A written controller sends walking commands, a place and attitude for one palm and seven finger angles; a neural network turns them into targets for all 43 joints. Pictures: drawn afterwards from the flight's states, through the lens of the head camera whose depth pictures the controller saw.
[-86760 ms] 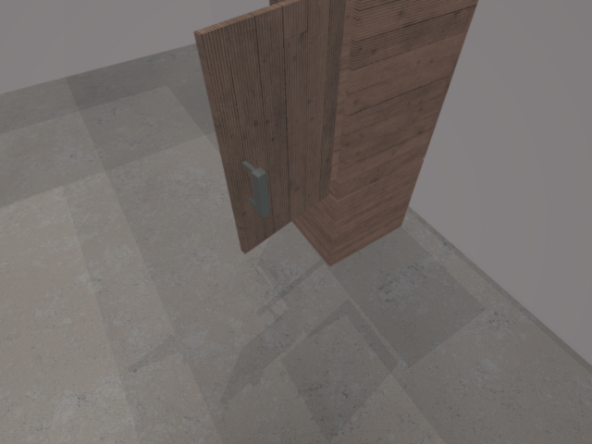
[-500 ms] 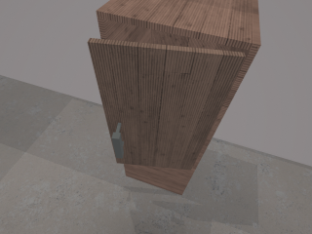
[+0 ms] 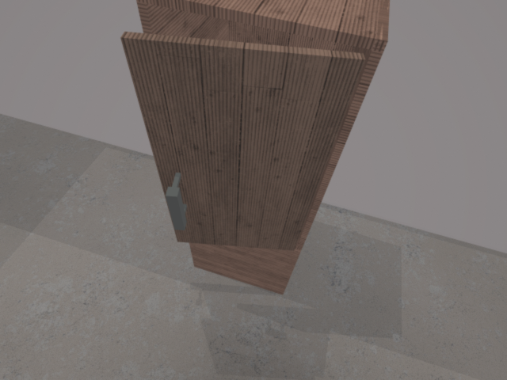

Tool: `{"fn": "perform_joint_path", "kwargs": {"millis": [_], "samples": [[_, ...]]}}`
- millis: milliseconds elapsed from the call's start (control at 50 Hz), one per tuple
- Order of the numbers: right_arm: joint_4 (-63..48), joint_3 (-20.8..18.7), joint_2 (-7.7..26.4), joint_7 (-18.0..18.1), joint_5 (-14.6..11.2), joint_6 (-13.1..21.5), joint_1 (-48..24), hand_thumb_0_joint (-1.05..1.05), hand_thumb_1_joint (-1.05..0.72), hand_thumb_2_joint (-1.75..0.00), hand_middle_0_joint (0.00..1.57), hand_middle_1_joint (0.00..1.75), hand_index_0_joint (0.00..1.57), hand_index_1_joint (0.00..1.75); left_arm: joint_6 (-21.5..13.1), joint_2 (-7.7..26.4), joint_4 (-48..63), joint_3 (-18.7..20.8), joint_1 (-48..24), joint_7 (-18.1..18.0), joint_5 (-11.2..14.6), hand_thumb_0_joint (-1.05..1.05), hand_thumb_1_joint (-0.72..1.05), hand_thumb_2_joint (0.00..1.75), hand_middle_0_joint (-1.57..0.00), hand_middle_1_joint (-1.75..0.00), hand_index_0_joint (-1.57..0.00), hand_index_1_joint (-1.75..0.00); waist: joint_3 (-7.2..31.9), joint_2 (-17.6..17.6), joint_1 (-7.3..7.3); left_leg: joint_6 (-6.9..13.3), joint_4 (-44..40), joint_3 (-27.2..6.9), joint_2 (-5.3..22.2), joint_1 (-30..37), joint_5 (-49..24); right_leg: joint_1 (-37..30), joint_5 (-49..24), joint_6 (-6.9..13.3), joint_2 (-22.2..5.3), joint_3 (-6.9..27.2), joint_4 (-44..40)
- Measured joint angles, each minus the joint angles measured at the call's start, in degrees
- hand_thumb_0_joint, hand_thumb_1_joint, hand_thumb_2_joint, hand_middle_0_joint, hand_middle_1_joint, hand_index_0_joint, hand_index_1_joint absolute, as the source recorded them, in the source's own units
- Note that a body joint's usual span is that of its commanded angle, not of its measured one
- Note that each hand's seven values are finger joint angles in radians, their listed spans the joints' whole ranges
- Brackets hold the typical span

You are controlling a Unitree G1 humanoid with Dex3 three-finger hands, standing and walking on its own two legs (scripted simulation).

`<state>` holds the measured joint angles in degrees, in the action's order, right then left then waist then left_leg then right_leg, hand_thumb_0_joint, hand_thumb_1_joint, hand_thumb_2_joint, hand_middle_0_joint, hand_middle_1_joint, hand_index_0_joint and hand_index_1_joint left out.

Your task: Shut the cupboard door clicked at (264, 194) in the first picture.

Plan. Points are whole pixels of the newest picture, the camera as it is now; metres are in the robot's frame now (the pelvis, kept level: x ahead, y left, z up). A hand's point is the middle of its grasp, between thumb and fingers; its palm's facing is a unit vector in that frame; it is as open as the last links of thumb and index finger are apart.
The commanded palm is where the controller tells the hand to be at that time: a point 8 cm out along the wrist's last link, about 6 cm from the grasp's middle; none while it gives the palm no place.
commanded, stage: come to a stop and stand still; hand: left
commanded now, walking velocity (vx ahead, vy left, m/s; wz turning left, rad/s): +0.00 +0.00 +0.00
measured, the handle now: (179, 201) +0.47 +0.20 -0.09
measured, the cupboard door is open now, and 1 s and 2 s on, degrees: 14 14 14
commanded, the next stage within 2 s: look again from close up in 0.38 s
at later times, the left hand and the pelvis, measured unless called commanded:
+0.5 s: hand out of the picture -0.04 +0.17 -0.16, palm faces +0.02 -0.98 -0.18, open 7.4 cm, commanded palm none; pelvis -0.01 +0.00 +0.01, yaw -1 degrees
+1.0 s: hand out of the picture +0.05 +0.17 -0.15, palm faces +0.01 -0.97 -0.25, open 7.3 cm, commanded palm none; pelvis +0.02 -0.01 +0.01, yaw +0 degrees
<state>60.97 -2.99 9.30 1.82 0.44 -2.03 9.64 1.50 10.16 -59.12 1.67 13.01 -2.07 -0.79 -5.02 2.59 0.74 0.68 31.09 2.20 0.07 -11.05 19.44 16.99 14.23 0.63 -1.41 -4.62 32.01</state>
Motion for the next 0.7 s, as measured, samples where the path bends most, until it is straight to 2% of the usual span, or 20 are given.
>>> {"fn": "perform_joint_path", "kwargs": {"millis": [120, 260, 420, 480, 580, 700], "samples": [[2.4, 1.57, -1.62, 0.09, 0.43, 0.42, 3.33, 0.0, -0.92, -0.9, 0.2, 0.3, 0.2, 0.3, 0.31, 0.45, -1.84, -0.52, -0.74, 0.4, -0.02, 0.01, 0.93, 0.9, -0.2, -0.3, -0.2, -0.3, 2.07, 0.47, 0.89, 1.03, -4.37, 0.74, -0.68, 2.35, -3.02, -3.03, -4.06, -0.92, -0.32, 0.69, -6.1], [2.95, 1.67, -1.44, -0.41, 0.46, 0.58, 5.57, 0.01, -0.93, -0.9, 0.2, 0.3, 0.2, 0.3, 0.01, -0.5, -3.77, -0.96, 1.6, 0.7, -0.26, 0.0, 0.92, 0.9, -0.2, -0.3, -0.2, -0.3, 3.42, -1.67, 0.6, 1.56, -7.6, 1.34, -1.84, 3.24, -5.1, -2.95, -5.28, -1.33, -1.3, 1.38, -7.44], [3.5, 2.16, -2.16, -0.42, 0.22, 1.41, 6.87, 0.0, -0.92, -0.9, 0.2, 0.3, 0.2, 0.3, -0.58, -1.81, -5.95, -1.2, 5.0, 0.38, 0.05, 0.0, 0.91, 0.9, -0.2, -0.3, -0.2, -0.3, 3.02, -2.57, 0.26, 1.18, -8.82, 1.55, -1.42, 2.93, -5.55, -2.37, -5.58, -0.86, -0.78, 1.56, -8.36], [3.92, 2.36, -2.45, -0.25, 0.12, 1.75, 7.19, 0.0, -0.91, -0.9, 0.2, 0.3, 0.2, 0.3, -0.85, -2.52, -6.6, -1.4, 5.54, 0.3, 0.21, 0.0, 0.91, 0.9, -0.2, -0.3, -0.2, -0.3, 2.77, -2.42, 0.16, 0.92, -8.97, 1.57, -1.09, 3.07, -5.36, -2.48, -5.42, -0.62, -0.43, 1.55, -8.54], [1.25, 2.83, -1.32, -0.58, 0.2, 2.73, 8.39, 0.0, -0.91, -0.9, 0.2, 0.3, 0.2, 0.3, -2.23, -3.92, -6.54, -3.0, 5.84, -0.4, 0.15, 0.0, 0.91, 0.9, -0.2, -0.3, -0.2, -0.3, 2.95, -3.86, -0.42, 0.76, -3.96, 1.1, -0.69, 0.76, -2.39, -0.75, -2.88, -0.27, -0.34, 1.06, -4.51], [0.27, 3.3, -0.22, -0.07, 0.24, 3.15, 8.88, 0.01, -0.92, -0.9, 0.2, 0.3, 0.2, 0.3, -2.76, -4.5, -6.26, -3.41, 5.05, -0.06, 0.21, 0.01, 0.91, 0.9, -0.2, -0.3, -0.2, -0.3, 4.63, -6.1, -0.73, 0.89, -4.48, 0.92, -1.21, 2.79, -1.52, -1.86, -0.77, -0.39, -0.88, 1.02, -2.89]]}}
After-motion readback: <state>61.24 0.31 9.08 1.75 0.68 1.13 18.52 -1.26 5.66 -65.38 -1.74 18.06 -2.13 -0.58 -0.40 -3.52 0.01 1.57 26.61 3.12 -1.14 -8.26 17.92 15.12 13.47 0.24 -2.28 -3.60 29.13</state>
